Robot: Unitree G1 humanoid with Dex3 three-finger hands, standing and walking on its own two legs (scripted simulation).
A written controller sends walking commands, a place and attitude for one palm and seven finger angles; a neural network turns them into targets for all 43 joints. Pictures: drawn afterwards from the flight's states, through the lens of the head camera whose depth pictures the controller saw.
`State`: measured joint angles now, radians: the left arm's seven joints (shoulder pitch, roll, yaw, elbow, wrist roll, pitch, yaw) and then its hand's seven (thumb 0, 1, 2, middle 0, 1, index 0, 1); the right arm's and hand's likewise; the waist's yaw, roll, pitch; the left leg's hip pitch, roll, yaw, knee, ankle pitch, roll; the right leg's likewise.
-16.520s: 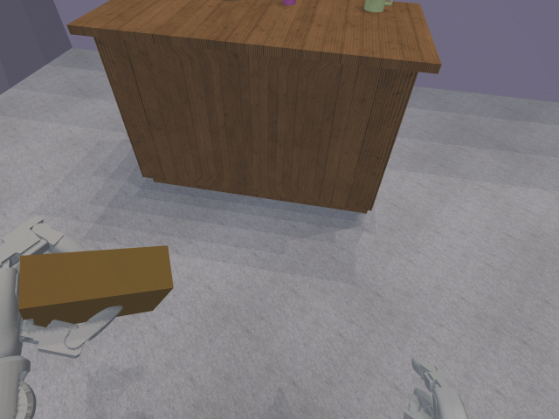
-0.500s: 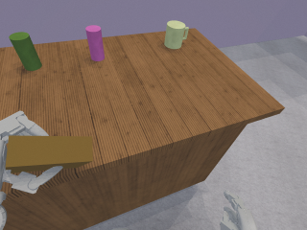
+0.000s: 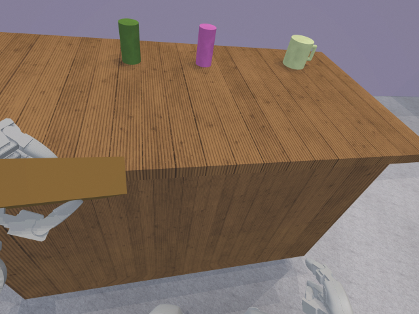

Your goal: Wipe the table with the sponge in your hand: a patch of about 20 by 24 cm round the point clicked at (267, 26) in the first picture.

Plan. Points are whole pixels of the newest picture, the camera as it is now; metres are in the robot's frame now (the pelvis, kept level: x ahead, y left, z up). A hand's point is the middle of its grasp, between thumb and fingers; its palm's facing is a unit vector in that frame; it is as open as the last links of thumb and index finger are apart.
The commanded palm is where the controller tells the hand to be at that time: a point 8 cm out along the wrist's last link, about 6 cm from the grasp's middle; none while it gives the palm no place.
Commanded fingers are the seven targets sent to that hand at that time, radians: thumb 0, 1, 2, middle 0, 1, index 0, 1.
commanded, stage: come to a stop and stand still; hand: left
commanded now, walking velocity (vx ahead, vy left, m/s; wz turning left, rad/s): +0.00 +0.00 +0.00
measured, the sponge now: (81, 181) +0.21 +0.23 +0.19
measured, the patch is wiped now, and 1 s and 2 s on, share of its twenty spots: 0.00 0.00 0.00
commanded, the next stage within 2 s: look again from close up in 1.58 s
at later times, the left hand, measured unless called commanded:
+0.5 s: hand (21, 214) +0.14 +0.26 +0.21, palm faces +0.29 -0.87 -0.39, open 9.0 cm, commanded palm +0.10 +0.27 +0.23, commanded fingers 0.00 0.10 1.30 -1.20 -1.60 -1.20 -1.60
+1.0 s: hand (7, 237) +0.12 +0.25 +0.21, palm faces +0.30 -0.82 -0.49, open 9.0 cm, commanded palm +0.08 +0.29 +0.23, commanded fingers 0.00 0.10 1.30 -1.20 -1.60 -1.20 -1.60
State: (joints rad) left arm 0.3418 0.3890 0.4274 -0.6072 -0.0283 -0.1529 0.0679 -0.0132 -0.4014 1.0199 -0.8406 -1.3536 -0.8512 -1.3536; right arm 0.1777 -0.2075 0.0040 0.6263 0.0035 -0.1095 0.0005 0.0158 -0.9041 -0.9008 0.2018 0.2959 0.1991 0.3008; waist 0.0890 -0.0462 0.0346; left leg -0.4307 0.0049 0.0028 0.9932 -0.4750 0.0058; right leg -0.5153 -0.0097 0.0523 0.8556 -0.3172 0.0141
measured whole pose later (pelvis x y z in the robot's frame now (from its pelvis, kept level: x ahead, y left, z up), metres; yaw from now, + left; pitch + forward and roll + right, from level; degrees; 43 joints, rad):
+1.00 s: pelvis -0.11 +0.03 +0.04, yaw -6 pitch -3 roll +0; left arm 0.48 0.39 0.39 -0.43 -0.04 -0.18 0.09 -0.01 -0.40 1.02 -0.84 -1.36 -0.85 -1.36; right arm 0.27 -0.18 0.00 0.64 0.01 -0.10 0.00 0.02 -0.90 -0.90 0.20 0.30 0.20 0.30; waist 0.01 0.05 0.07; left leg -0.39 0.02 -0.04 0.95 -0.43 0.01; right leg -0.31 0.02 -0.10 0.64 -0.28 -0.07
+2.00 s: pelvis -0.08 +0.04 +0.06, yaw -6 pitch -2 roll -1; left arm 0.46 0.34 0.32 -0.46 -0.05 -0.14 0.15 -0.01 -0.40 1.03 -0.84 -1.36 -0.85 -1.36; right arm 0.22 -0.20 0.02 0.59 0.01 -0.07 -0.04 0.02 -0.91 -0.90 0.20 0.30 0.20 0.30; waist 0.01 -0.01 0.05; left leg -0.19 0.01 0.03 0.45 -0.24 0.02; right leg -0.19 0.01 -0.07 0.41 -0.20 -0.03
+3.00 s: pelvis +0.05 -0.10 +0.03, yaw -7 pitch -1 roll -1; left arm 0.48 0.45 0.44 -0.62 -0.05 -0.20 0.11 -0.01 -0.40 1.03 -0.83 -1.36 -0.85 -1.36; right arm 0.22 -0.16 0.02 0.55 0.02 -0.10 0.00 0.01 -0.90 -0.90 0.20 0.30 0.20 0.30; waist 0.05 0.04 0.13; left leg -0.36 0.21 0.01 0.89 -0.48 -0.04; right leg -0.43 -0.04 -0.09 0.71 -0.27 -0.01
